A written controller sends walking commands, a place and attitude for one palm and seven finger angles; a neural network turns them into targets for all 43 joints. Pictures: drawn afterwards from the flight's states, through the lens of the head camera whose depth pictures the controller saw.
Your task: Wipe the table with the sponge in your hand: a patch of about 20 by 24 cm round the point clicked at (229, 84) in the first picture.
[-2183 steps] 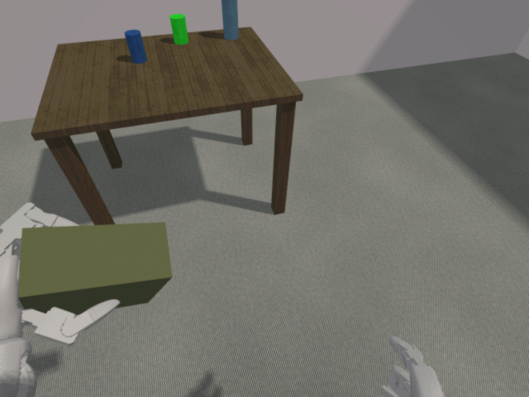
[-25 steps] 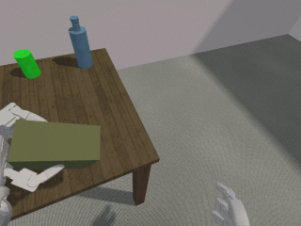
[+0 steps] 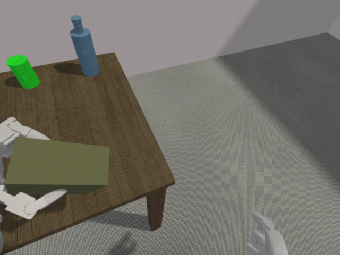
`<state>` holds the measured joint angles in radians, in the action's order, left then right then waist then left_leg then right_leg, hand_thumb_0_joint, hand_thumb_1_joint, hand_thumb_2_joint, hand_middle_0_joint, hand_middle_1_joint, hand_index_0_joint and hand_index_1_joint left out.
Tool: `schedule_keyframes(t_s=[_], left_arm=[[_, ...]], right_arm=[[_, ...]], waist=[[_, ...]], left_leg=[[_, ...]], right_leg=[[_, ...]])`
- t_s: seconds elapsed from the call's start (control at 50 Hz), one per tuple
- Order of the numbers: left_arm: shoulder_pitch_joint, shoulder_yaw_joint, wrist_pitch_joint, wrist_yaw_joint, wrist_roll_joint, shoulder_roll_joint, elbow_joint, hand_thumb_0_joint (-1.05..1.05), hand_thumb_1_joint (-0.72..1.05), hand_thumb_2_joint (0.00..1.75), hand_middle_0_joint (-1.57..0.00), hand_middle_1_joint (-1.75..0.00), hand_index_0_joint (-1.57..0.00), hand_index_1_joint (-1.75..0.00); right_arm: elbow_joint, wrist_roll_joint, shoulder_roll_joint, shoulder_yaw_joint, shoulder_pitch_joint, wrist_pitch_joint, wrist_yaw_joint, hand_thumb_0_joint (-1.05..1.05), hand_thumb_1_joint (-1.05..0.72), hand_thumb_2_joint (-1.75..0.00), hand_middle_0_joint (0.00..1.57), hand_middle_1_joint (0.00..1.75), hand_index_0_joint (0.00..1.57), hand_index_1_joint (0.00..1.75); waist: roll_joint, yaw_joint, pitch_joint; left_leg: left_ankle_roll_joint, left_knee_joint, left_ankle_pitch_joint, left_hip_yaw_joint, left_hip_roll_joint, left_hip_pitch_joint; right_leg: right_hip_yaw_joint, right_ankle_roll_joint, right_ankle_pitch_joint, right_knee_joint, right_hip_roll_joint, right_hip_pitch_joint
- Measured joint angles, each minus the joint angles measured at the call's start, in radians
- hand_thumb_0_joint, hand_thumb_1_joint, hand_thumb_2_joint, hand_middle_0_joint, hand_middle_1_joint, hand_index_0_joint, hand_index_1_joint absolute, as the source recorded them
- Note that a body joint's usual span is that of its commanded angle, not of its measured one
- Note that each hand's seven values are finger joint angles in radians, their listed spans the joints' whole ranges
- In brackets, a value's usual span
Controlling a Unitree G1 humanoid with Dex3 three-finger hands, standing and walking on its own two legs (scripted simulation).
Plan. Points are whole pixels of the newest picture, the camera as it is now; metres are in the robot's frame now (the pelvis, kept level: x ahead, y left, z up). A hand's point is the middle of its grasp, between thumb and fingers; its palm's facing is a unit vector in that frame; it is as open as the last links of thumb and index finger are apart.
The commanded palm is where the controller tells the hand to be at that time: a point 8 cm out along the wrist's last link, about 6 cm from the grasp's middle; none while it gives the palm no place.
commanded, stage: shuffle to correct the standing spot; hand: left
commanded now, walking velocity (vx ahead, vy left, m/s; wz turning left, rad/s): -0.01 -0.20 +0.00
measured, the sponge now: (72, 171) +0.24 +0.20 +0.12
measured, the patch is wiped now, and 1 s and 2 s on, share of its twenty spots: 0.00 0.00 0.00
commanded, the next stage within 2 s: come to a stop and stand still in 0.42 s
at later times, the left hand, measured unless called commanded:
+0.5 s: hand (41, 171) +0.21 +0.22 +0.17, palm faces +0.36 -0.83 -0.42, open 10.6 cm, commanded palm +0.15 +0.26 +0.18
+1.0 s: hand (61, 180) +0.21 +0.20 +0.15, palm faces +0.38 -0.81 -0.44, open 10.6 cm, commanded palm +0.15 +0.22 +0.18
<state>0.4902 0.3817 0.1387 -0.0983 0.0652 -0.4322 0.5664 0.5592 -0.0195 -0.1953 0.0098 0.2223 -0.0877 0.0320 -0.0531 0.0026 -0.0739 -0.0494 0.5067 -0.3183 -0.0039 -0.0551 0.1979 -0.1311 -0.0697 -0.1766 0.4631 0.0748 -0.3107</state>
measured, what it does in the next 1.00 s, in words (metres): steps on the spot: left foot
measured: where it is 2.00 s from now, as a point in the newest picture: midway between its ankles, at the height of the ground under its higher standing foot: outside the picture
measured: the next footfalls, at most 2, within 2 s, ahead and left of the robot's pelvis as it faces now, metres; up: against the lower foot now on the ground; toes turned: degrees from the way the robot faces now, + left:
left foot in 0.62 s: +0.01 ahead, +0.09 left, +0.00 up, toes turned +3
right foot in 1.54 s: +0.00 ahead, -0.28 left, +0.00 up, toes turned +5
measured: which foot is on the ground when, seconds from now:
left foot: down 0.00-0.48, up 0.50-0.60, down 0.62-1.00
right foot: down 0.00-1.00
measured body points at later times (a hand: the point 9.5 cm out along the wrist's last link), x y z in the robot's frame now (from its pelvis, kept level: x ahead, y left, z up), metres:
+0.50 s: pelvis -0.01 -0.02 +0.00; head +0.02 -0.02 +0.44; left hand +0.19 +0.26 +0.19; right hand +0.17 -0.24 -0.09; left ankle -0.04 +0.13 -0.73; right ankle +0.05 -0.04 -0.73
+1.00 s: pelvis -0.01 -0.06 +0.01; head +0.02 -0.06 +0.45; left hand +0.18 +0.24 +0.17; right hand +0.16 -0.29 -0.08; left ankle -0.03 +0.08 -0.73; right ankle +0.05 -0.05 -0.73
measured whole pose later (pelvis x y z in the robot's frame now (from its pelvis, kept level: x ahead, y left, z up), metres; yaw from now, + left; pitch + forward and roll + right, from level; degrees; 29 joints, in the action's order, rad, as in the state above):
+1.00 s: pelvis -0.01 -0.06 +0.01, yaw -1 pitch -1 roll +1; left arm 0.46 0.36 0.12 -0.13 0.04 -0.37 0.43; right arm 0.59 -0.04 -0.20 0.00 0.19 -0.07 0.02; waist -0.01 -0.01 -0.07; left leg -0.02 0.40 -0.24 -0.05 -0.03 0.14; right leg -0.12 0.06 -0.10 0.33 0.14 -0.24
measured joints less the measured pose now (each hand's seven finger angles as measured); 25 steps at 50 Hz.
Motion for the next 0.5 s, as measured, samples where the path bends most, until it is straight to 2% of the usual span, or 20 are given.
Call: schedule_keyframes(t_s=[0.08,0.16,0.22,0.26,0.32,0.34,0.38,0.42,0.46,0.48,0.5], left_arm=[[-0.031,0.005,0.003,-0.001,0.005,0.007,-0.003,-0.01,-0.54,1.03,-0.69,-1.30,-0.70,-1.30],[-0.019,-0.001,-0.001,-0.004,0.021,0.023,-0.011,-0.01,-0.54,1.03,-0.69,-1.30,-0.70,-1.30],[0.018,-0.010,-0.010,-0.004,0.022,0.031,-0.007,-0.01,-0.54,1.03,-0.69,-1.30,-0.70,-1.30],[0.023,-0.018,-0.010,-0.005,0.017,0.031,-0.008,-0.01,-0.54,1.03,-0.69,-1.30,-0.70,-1.30],[0.008,-0.021,-0.012,-0.006,0.006,0.026,-0.016,-0.01,-0.54,1.03,-0.69,-1.30,-0.70,-1.30],[-0.003,-0.020,-0.015,-0.006,0.000,0.022,-0.019,-0.01,-0.54,1.03,-0.69,-1.30,-0.70,-1.30],[-0.034,-0.017,-0.020,-0.005,-0.007,0.018,-0.024,-0.01,-0.54,1.03,-0.69,-1.30,-0.70,-1.30],[-0.061,-0.015,-0.017,-0.004,-0.010,0.020,-0.030,-0.01,-0.54,1.03,-0.69,-1.30,-0.70,-1.30],[-0.068,-0.009,-0.011,-0.005,-0.005,0.024,-0.028,-0.01,-0.54,1.03,-0.69,-1.30,-0.70,-1.30],[-0.063,-0.006,-0.010,-0.006,0.000,0.027,-0.026,-0.01,-0.54,1.03,-0.69,-1.30,-0.70,-1.30],[-0.055,-0.005,-0.009,-0.006,0.005,0.030,-0.024,-0.01,-0.54,1.03,-0.69,-1.30,-0.70,-1.30]], right_arm=[[-0.002,-0.006,-0.003,0.006,-0.027,0.000,-0.012,0.01,-0.90,-0.90,0.20,0.30,0.20,0.30],[0.010,-0.012,0.005,-0.001,-0.045,0.014,-0.019,0.01,-0.90,-0.90,0.20,0.30,0.20,0.30],[0.004,-0.010,0.008,-0.017,-0.029,0.022,-0.014,0.01,-0.90,-0.90,0.20,0.30,0.20,0.30],[0.002,-0.008,0.010,-0.021,-0.019,0.022,-0.005,0.01,-0.90,-0.90,0.20,0.30,0.20,0.30],[-0.005,-0.006,0.014,-0.024,-0.011,0.023,0.000,0.01,-0.90,-0.90,0.20,0.30,0.20,0.30],[-0.008,-0.003,0.015,-0.020,-0.009,0.021,-0.001,0.01,-0.90,-0.90,0.20,0.30,0.20,0.30],[-0.008,0.000,0.016,-0.012,-0.009,0.016,-0.005,0.01,-0.90,-0.90,0.20,0.30,0.20,0.30],[-0.006,-0.002,0.013,-0.006,-0.014,0.015,-0.013,0.01,-0.90,-0.90,0.20,0.30,0.20,0.30],[-0.006,-0.008,0.009,-0.003,-0.022,0.017,-0.023,0.01,-0.90,-0.90,0.20,0.30,0.20,0.30],[-0.004,-0.011,0.008,-0.003,-0.027,0.019,-0.026,0.01,-0.90,-0.90,0.20,0.30,0.20,0.30],[-0.001,-0.014,0.008,-0.003,-0.031,0.022,-0.028,0.01,-0.90,-0.90,0.20,0.30,0.20,0.30]], waist=[[0.038,-0.003,-0.013],[0.031,0.007,0.007],[0.010,0.006,0.037],[-0.002,0.001,0.037],[-0.023,-0.015,0.025],[-0.023,-0.018,0.018],[-0.011,-0.021,0.004],[0.013,-0.019,-0.007],[0.036,-0.014,-0.010],[0.043,-0.008,-0.008],[0.046,-0.003,-0.004]], left_leg=[[0.002,0.060,-0.025,0.015,-0.015,0.019],[0.043,0.145,-0.040,0.007,-0.001,0.060],[0.060,0.058,-0.032,-0.021,0.006,0.031],[0.041,-0.009,-0.001,-0.028,0.003,0.008],[0.018,-0.029,0.023,-0.037,0.012,-0.004],[0.016,-0.023,0.021,-0.034,0.014,-0.005],[0.012,-0.005,0.011,-0.025,0.013,-0.006],[0.008,0.023,-0.003,-0.011,0.004,-0.001],[0.007,0.057,-0.019,-0.003,-0.008,0.013],[0.017,0.074,-0.027,-0.002,-0.011,0.022],[0.030,0.094,-0.036,0.001,-0.011,0.033]], right_leg=[[-0.018,-0.063,0.003,-0.004,0.016,0.013],[-0.018,-0.067,0.011,-0.019,0.014,0.014],[-0.012,-0.065,0.030,-0.051,0.018,0.013],[-0.013,-0.045,0.032,-0.055,0.019,0.010],[-0.002,0.050,0.008,-0.015,0.003,-0.005],[-0.005,0.059,0.001,-0.002,-0.001,-0.006],[-0.014,0.044,-0.008,0.012,-0.001,0.000],[-0.029,0.011,-0.005,0.003,0.009,0.014],[-0.038,-0.045,0.005,-0.008,0.023,0.021],[-0.041,-0.075,0.008,-0.011,0.028,0.021],[-0.041,-0.091,0.010,-0.015,0.032,0.020]])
